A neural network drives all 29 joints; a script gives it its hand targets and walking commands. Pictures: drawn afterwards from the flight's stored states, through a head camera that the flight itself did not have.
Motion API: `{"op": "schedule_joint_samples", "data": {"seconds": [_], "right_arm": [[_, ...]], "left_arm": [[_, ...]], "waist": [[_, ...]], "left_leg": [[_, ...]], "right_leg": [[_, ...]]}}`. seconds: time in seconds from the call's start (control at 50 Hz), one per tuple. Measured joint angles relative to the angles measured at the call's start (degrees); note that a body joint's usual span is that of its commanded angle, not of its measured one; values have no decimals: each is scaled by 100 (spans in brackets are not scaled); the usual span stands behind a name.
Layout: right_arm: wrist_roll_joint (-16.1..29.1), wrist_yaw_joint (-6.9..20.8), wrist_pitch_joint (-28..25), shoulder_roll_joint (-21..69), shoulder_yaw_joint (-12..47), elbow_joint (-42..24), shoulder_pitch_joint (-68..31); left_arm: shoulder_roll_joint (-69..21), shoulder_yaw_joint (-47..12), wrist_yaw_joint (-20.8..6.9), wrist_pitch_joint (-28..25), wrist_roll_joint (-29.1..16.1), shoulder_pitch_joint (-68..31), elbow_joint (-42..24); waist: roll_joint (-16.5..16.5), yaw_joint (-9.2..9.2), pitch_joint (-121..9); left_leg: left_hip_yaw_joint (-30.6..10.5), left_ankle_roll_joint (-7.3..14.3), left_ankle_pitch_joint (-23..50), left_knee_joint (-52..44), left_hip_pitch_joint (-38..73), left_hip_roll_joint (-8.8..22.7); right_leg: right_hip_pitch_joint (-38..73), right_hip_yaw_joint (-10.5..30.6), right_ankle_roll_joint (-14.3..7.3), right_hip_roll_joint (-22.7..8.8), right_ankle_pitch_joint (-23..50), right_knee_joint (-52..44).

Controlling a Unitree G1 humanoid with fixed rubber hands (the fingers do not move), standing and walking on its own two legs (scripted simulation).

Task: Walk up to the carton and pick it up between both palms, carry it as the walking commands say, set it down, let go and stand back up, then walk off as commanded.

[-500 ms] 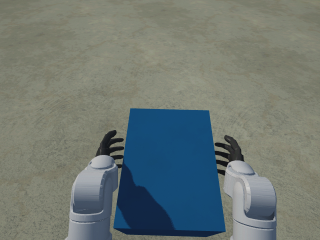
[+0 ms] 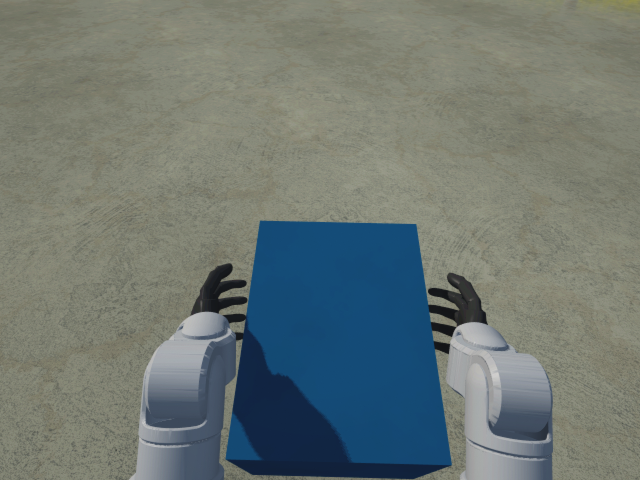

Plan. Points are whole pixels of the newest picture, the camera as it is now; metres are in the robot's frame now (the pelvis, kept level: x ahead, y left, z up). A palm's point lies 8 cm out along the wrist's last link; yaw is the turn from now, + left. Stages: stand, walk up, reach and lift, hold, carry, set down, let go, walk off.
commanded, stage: carry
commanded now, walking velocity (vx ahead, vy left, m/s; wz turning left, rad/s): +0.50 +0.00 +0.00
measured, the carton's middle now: (335, 347) +0.29 +0.00 +0.02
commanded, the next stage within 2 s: none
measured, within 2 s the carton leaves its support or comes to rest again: neither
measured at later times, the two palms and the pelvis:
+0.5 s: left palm (220, 270) +0.34 +0.15 +0.11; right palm (444, 277) +0.35 -0.14 +0.11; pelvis +0.08 +0.00 +0.01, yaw +0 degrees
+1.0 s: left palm (252, 167) +0.58 +0.14 +0.11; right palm (419, 172) +0.58 -0.14 +0.11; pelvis +0.31 -0.01 +0.01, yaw +2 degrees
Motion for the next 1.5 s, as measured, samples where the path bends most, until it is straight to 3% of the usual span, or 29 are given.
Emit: {"op": "schedule_joint_samples", "data": {"seconds": [0.12, 0.3, 0.38, 0.54, 0.64, 0.7, 0.74, 0.8, 0.86, 0.9, 0.98, 1.04, 1.1, 1.2, 1.22, 1.26, 1.3, 1.34, 1.42, 1.5], "right_arm": [[0, 0, -3, 0, 17, 0, -1], [0, 0, -10, 1, 52, 0, -2], [0, 0, -20, 0, 47, 0, -1], [0, -8, -65, 0, 61, -165, 0], [1, -15, -176, 1, 162, -386, 5], [0, -15, -161, 2, 183, -361, 7], [0, -15, -160, 3, 178, -361, 5], [-1, -16, -145, 3, 146, -361, 5], [0, -16, -80, 3, 118, -341, 5], [-1, -16, -60, -1, 72, -306, 10], [0, -16, -30, -3, 11, -269, 16], [0, -21, -57, -3, 56, -274, 15], [0, -39, -173, -3, 116, -294, 16], [0, -40, -212, -1, 166, -456, 13], [1, -40, -229, 0, 180, -463, 12], [0, -41, -232, 0, 170, -396, 13], [0, -41, -206, 1, 163, -318, 12], [0, -42, -169, 3, 146, -308, 11], [0, -24, -170, 3, 121, -308, 10], [0, -18, -164, 2, 123, -308, 12]], "left_arm": [[0, 0, 12, 28, 0, 0, -63], [2, 0, 60, 34, 0, -1, -120], [2, 0, 51, 6, -1, -1, -114], [0, 0, -6, -83, 0, 2, -250], [0, -1, 41, -146, 1, 7, -566], [7, -1, 53, -142, 0, 45, -570], [8, 0, 45, -138, -1, 42, -574], [9, 0, 0, -175, -2, 42, -505], [10, 0, -23, -169, -1, 41, -406], [6, -4, -51, -193, -4, 32, -286], [4, -12, -98, -210, -4, 28, -119], [2, -12, -51, -151, -3, 26, -225], [0, -13, -2, -157, -3, 27, -379], [1, -13, 5, -167, -4, 28, -596], [3, -10, 14, -179, -4, 30, -621], [4, 0, 16, -230, -5, 30, -517], [5, 0, 34, -182, -5, 29, -465], [7, 0, 19, -162, -6, 27, -430], [6, 1, -11, -178, -5, 27, -419], [7, 1, -5, -170, -5, 28, -420]], "waist": [[0, 0, -1], [0, 27, -80], [-42, 109, -226], [-45, 133, -206], [-132, 111, -212], [-92, 112, -207], [-81, 109, -208], [-84, 91, -209], [-88, 88, -254], [-45, 80, -357], [-45, 91, -334], [-40, 88, -209], [-34, 84, -11], [-28, 81, 39], [-60, 81, 24], [-183, 66, 55], [-159, 82, 75], [-164, 81, 70], [-168, 67, 70], [-172, 69, 66]], "left_leg": [[0, 1, -344, -3, -47, -32], [0, 142, 354, -280, 62, -45], [9, 65, 188, -279, 20, -93], [9, 62, -307, -26, -234, -114], [29, 64, 303, -706, 132, -223], [30, 68, -83, -712, 501, -191], [34, 66, -277, -748, 747, -123], [39, -11, -542, -761, 1118, -55], [43, -157, -859, -758, 1532, -36], [43, -222, -1103, -499, 1614, 19], [53, -225, -1103, 1643, 555, -116], [39, -224, -1091, 1950, -217, -255], [32, -224, -792, 1605, -749, -255], [24, -217, 520, -240, -674, -314], [43, -61, 741, -395, -554, -336], [90, 305, 548, -322, -333, -428], [89, 410, 308, -417, -59, -374], [97, 408, 179, -598, 247, -347], [101, 365, -66, -895, 849, -348], [104, 278, -404, -1096, 1490, -349]], "right_leg": [[1, 1, 0, -14, -120, -127], [-16, -1, 81, -22, -392, 433], [346, 13, 81, -68, -104, -357], [598, 11, 159, -98, 23, -826], [744, 10, 329, -236, -430, -396], [389, -5, 330, -240, -909, 854], [111, 3, 330, -186, -1147, 1197], [-196, 9, 330, -178, -1072, 1023], [-230, 12, 330, -155, -434, 242], [-148, -18, 246, -120, 341, -15], [141, -51, 133, -178, -115, -108], [517, -59, 185, -210, -129, -548], [980, -63, 251, -209, -223, -863], [1658, -72, 472, -220, -776, -821], [1665, -68, 484, -257, -940, -523], [1343, -25, 485, -363, -937, 645], [791, 49, 486, -218, -950, 1903], [329, 62, 485, -148, -899, 2453], [-352, 69, 485, -192, -719, 2243], [-688, 73, 485, -275, -380, 1447]]}}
